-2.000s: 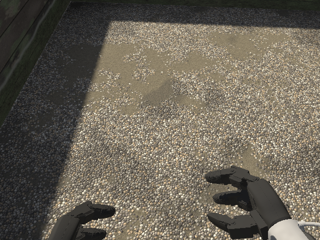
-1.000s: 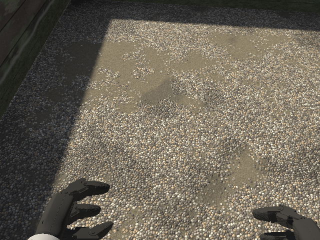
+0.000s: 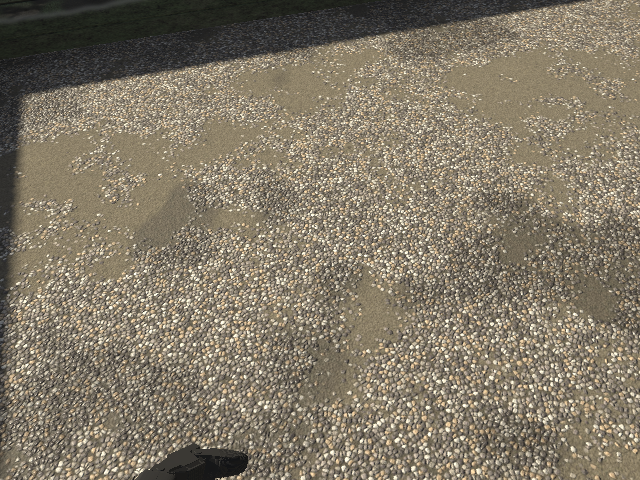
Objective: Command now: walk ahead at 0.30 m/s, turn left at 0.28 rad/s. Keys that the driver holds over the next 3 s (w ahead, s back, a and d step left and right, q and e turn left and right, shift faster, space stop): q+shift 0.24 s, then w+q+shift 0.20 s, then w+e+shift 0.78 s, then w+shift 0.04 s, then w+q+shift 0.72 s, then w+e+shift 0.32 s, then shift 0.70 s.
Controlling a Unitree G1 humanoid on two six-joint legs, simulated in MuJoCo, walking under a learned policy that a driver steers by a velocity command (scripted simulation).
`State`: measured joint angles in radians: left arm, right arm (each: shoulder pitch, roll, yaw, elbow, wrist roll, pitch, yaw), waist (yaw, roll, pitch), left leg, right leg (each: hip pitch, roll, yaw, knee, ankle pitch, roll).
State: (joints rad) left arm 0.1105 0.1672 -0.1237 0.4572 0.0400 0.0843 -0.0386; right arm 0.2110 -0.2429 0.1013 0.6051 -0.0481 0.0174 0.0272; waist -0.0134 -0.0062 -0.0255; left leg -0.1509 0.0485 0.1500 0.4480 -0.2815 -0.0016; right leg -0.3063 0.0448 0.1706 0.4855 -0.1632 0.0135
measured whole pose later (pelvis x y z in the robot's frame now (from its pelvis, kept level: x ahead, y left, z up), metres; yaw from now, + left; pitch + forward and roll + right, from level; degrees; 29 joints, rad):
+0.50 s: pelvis +0.00 +0.01 -0.02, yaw +25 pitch +1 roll -3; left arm 0.09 0.28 0.00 0.65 0.04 0.06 0.02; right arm 0.22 -0.24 0.02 0.48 -0.04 0.13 -0.02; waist -0.01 -0.03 0.05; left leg -0.37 0.05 -0.01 0.71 -0.35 0.04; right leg -0.31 -0.10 -0.22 0.63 -0.32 0.03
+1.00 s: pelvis -0.01 +0.02 -0.01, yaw +10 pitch -1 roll +1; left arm 0.02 0.27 -0.10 0.41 0.04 0.05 -0.03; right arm -0.01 -0.27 0.07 0.43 -0.10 -0.01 0.00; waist 0.00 0.00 0.00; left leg -0.22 0.06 0.29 0.58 -0.34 0.03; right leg -0.32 0.04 0.16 0.64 -0.30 0.01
